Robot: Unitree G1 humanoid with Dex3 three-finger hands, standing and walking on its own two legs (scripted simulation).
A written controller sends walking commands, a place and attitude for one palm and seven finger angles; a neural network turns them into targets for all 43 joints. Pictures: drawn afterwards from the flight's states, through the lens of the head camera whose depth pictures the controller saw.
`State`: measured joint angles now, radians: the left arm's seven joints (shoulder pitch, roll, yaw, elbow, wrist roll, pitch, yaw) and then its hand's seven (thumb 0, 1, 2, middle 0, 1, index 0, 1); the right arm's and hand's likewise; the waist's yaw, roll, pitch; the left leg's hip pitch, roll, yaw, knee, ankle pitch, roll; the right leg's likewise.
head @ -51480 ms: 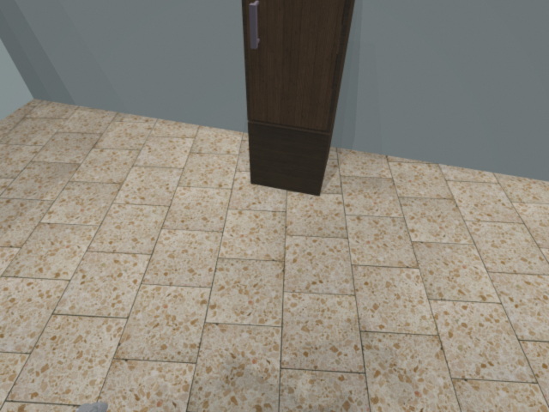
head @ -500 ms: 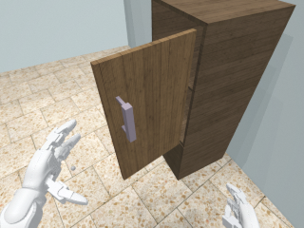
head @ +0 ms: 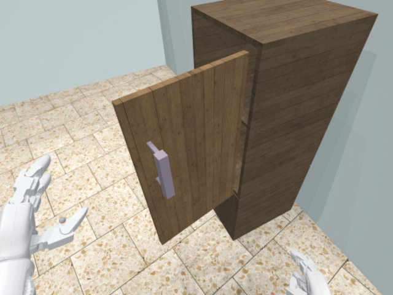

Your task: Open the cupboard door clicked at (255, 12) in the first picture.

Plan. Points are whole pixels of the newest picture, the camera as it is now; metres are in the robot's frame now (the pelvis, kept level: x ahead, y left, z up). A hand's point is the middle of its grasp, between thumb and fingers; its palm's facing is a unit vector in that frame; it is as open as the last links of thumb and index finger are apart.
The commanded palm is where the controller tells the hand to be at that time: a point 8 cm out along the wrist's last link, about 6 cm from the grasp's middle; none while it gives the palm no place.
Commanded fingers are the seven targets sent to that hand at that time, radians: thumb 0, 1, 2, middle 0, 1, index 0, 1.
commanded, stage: draw the hand back to the body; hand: left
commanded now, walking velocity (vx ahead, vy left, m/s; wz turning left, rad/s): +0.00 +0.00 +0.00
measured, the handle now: (160, 170) +0.37 +0.13 +0.06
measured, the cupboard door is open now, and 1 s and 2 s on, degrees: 100 100 100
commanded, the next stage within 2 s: step back with the hand held close in 0.54 s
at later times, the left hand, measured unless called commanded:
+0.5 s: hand (57, 224) +0.18 +0.24 +0.14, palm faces +0.44 -0.81 -0.40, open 7.5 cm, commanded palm +0.13 +0.28 +0.16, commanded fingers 0.00 0.90 0.90 -0.20 -0.30 -0.20 -0.30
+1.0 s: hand (47, 233) +0.17 +0.25 +0.14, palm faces +0.33 -0.80 -0.50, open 7.4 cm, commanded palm +0.11 +0.30 +0.17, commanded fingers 0.00 0.90 0.90 -0.20 -0.30 -0.20 -0.30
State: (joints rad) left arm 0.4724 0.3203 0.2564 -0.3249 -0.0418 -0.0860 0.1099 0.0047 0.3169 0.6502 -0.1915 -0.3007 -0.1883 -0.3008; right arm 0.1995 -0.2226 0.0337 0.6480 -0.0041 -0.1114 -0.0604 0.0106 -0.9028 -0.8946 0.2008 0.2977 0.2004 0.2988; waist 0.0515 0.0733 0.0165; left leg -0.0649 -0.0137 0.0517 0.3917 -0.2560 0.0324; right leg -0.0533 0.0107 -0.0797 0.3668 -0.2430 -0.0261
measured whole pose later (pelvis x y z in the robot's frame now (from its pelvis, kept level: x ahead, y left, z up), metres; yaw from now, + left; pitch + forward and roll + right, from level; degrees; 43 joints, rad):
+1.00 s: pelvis -0.04 +0.00 +0.00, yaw -1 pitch +0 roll -1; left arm 0.57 0.39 0.37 -0.43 -0.05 -0.15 0.10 0.02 0.89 0.90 -0.22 -0.30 -0.21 -0.30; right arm 0.17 -0.24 -0.02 0.59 0.01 -0.03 -0.08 0.01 -0.90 -0.89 0.20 0.30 0.20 0.30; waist 0.01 0.05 0.03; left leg -0.25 0.00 0.06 0.46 -0.22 0.03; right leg -0.23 0.02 -0.07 0.41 -0.19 -0.03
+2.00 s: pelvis -0.22 +0.02 -0.02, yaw -7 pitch +2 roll -4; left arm 0.51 0.45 0.41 -0.56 -0.06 -0.26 0.12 0.02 0.89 0.90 -0.21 -0.30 -0.21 -0.30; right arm 0.11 -0.17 0.03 0.65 -0.03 -0.14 -0.05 0.01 -0.90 -0.89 0.20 0.30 0.20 0.30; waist 0.05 -0.01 0.01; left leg -0.56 0.04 0.04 0.53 -0.11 -0.02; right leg -0.10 0.02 0.02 0.46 -0.38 0.02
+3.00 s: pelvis -0.32 +0.03 -0.02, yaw +2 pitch -1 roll +1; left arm 0.26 0.20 0.05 0.61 0.03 0.05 0.00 0.01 0.91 0.90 -0.20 -0.30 -0.19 -0.30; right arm 0.19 -0.26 -0.01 0.83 -0.03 0.01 -0.01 0.01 -0.91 -0.89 0.20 0.30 0.20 0.30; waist -0.04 0.04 0.00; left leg -0.35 0.01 -0.01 0.67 -0.34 -0.01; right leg -0.32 0.00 -0.06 0.70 -0.36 -0.05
